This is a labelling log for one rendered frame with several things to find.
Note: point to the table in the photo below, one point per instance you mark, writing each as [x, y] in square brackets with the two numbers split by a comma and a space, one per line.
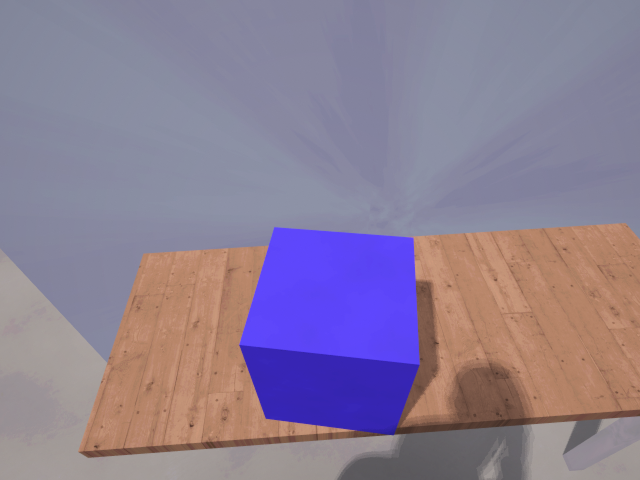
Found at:
[515, 327]

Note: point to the carton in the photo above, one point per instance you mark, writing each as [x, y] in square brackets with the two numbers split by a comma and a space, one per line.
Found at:
[331, 338]

